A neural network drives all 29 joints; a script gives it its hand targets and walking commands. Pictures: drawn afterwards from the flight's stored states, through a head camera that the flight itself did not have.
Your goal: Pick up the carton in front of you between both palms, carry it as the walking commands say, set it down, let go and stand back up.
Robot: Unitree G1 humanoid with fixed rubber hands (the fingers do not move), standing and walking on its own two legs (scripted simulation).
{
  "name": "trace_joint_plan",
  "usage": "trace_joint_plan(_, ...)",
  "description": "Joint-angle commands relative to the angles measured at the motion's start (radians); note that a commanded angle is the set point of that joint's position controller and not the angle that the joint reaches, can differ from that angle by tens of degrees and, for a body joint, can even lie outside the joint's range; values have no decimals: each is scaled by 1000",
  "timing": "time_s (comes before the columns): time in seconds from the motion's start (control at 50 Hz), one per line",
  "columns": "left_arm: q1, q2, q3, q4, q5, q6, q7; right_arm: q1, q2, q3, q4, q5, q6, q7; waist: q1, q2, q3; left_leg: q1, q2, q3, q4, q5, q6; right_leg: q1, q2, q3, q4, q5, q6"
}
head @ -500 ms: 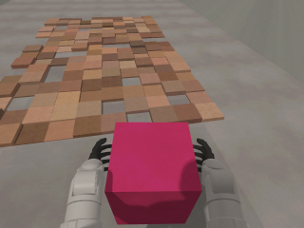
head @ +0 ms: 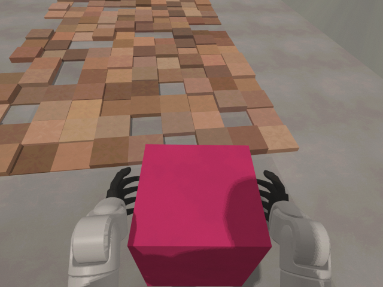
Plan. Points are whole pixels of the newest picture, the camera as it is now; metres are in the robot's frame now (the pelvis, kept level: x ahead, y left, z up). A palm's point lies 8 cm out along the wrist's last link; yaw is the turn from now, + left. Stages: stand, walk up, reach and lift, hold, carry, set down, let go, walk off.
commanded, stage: carry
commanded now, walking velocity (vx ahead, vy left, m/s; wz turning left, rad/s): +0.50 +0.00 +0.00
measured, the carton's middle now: (195, 218) +0.28 +0.00 +0.00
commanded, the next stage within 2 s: none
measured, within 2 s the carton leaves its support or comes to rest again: neither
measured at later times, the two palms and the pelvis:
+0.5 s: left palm (153, 105) +0.58 +0.12 +0.06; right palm (258, 111) +0.58 -0.18 +0.06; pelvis +0.32 -0.03 -0.02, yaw +0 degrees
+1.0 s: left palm (161, 32) +0.96 +0.13 +0.11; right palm (240, 36) +0.95 -0.17 +0.12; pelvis +0.64 -0.02 -0.02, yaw -2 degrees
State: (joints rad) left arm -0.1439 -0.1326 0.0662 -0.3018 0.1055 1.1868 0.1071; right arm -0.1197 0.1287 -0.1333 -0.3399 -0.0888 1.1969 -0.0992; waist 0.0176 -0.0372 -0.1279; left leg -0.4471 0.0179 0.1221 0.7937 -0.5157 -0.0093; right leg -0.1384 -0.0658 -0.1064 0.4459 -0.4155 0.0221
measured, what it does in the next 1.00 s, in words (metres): walks ahead: left foot, then right foot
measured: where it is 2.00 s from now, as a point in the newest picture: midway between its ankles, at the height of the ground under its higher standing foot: (196, 129)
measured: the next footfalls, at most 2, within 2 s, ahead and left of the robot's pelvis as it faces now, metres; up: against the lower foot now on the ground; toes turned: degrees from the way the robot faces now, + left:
left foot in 0.06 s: +0.11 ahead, +0.09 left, +0.00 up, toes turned +6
right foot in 0.46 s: +0.47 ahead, -0.11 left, +0.00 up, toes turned -12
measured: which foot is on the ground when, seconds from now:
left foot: up 0.00-0.04, down 0.06-0.48, up 0.50-0.96, down 0.98-1.00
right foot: down 0.00-0.08, up 0.10-0.44, down 0.46-1.00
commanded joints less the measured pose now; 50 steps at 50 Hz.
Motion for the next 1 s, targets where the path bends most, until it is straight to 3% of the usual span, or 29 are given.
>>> trace_joint_plan(0.0,-532,-904,-698,-214,-424,4,-246,-519,903,747,-110,425,-8,259,1,-118,-238,-29,-45,68,-305,193,13,318,-189,127,-18,768,-105)
trace_joint_plan(0.02,-515,-889,-697,-219,-433,11,-249,-503,898,741,-112,418,-5,253,-21,-101,-288,272,-76,124,-400,349,19,153,-147,7,80,744,-66)
trace_joint_plan(0.04,-509,-869,-700,-228,-438,19,-254,-481,887,730,-110,405,-1,246,-40,-40,-363,577,-37,89,-385,358,35,-40,-110,-60,211,625,-33)
trace_joint_plan(0.06,-562,-841,-704,-258,-450,34,-264,-467,873,718,-103,376,0,238,-68,184,-353,682,199,-337,-544,173,87,-247,-12,-109,471,325,13)
trace_joint_plan(0.08,-592,-843,-715,-251,-469,49,-274,-488,863,698,-93,354,2,232,-53,345,-288,784,374,-664,-560,451,224,-528,88,-33,632,-59,13)
trace_joint_plan(0.1,-571,-851,-715,-207,-469,53,-280,-505,866,703,-118,356,14,229,-47,227,-260,790,404,-611,-505,585,272,-612,23,70,746,-103,-30)
trace_joint_plan(0.12,-548,-853,-700,-182,-464,55,-284,-513,879,711,-116,359,22,228,-52,153,-244,775,380,-528,-481,727,263,-648,-12,81,763,-87,-50)
trace_joint_plan(0.14,-532,-871,-695,-157,-459,56,-286,-522,889,714,-116,364,25,230,-50,82,-243,759,363,-458,-493,712,231,-665,-40,90,717,-24,-56)
trace_joint_plan(0.16,-522,-888,-689,-134,-447,53,-284,-537,906,725,-118,377,27,235,-46,67,-221,725,331,-379,-516,719,187,-649,-52,82,632,32,-55)
trace_joint_plan(0.2,-483,-916,-676,-109,-418,42,-274,-545,923,744,-121,404,30,251,-45,117,-204,715,283,-267,-528,813,147,-618,-15,26,505,82,-43)
trace_joint_plan(0.26,-428,-939,-663,-85,-365,25,-252,-524,918,754,-112,425,28,277,-43,145,-179,673,240,-158,-548,828,146,-577,16,-32,349,178,-27)
trace_joint_plan(0.34,-425,-936,-665,-99,-345,17,-240,-502,902,751,-87,430,23,297,-41,213,-88,519,189,-32,-569,913,111,-387,70,-136,107,348,-39)
trace_joint_plan(0.38,-428,-933,-672,-107,-354,17,-244,-498,897,748,-89,425,21,299,-31,228,-118,483,189,18,-484,1055,87,-209,90,-161,71,420,-56)
trace_joint_plan(0.4,-422,-935,-674,-105,-357,15,-247,-499,893,748,-91,424,20,299,-17,221,-161,462,172,65,-374,1077,67,-86,114,-189,41,420,-58)
trace_joint_plan(0.42,-420,-933,-673,-101,-361,14,-251,-498,886,749,-91,419,19,299,-3,193,-213,404,146,97,-220,1029,43,73,130,-207,19,342,-61)
trace_joint_plan(0.44,-422,-937,-672,-99,-364,13,-257,-513,877,747,-89,414,17,299,19,133,-266,272,130,87,-28,809,32,244,42,-102,25,255,-62)
trace_joint_plan(0.46,-426,-913,-661,-75,-358,10,-263,-516,890,759,-90,412,21,299,12,-98,-328,42,34,63,270,462,-9,385,-266,418,-96,29,-190)
trace_joint_plan(0.48,-418,-935,-672,-50,-371,2,-271,-508,881,760,-88,402,17,298,7,-204,-319,-160,-57,-49,481,68,-4,423,-374,684,-243,51,-290)
trace_joint_plan(0.5,-427,-959,-684,-67,-389,-4,-278,-505,904,761,-66,401,8,297,1,-143,-301,-194,21,-123,554,80,26,387,-366,598,-235,137,-277)
trace_joint_plan(0.54,-469,-1015,-709,-91,-416,-24,-286,-507,965,763,-62,401,-18,294,-9,9,-265,-174,100,-133,465,183,49,250,-297,405,-220,297,-204)
trace_joint_plan(0.58,-493,-1035,-727,-117,-439,-38,-293,-494,1003,766,-59,392,-42,285,-13,-5,-265,-120,113,-107,348,251,40,179,-257,266,-242,330,-159)
trace_joint_plan(0.62,-480,-1030,-736,-128,-451,-48,-301,-458,1019,772,-51,376,-62,272,-10,-44,-267,-121,103,-69,251,261,26,181,-235,184,-255,358,-161)
trace_joint_plan(0.76,-491,-908,-728,-129,-450,-58,-304,-512,939,807,-83,372,-81,238,-3,-88,-162,-244,69,30,-52,401,4,278,-178,40,-244,561,-170)
trace_joint_plan(0.88,-736,-720,-680,-107,-440,-28,-248,-807,757,783,-95,432,-32,220,37,-107,-83,-174,26,75,-215,494,63,277,-150,-15,-164,676,-174)
trace_joint_plan(0.92,-856,-675,-656,-72,-452,-4,-226,-914,702,740,-46,445,-7,206,15,-122,-134,-7,-15,98,-236,452,93,252,-142,-52,-37,836,-155)
trace_joint_plan(0.94,-915,-659,-643,-52,-461,12,-216,-954,681,710,-9,449,6,199,-19,-95,-189,154,-61,135,-281,432,96,213,-111,-106,117,883,-128)
trace_joint_plan(0.96,-978,-642,-627,-32,-467,28,-206,-992,654,677,30,452,20,191,-56,-19,-270,361,-56,113,-297,376,95,113,-67,-122,316,772,-103)
trace_joint_plan(0.98,-1054,-632,-605,-6,-474,46,-199,-1039,621,641,63,450,35,184,-82,132,-372,559,176,-238,-320,249,147,-80,-18,-98,575,467,-77)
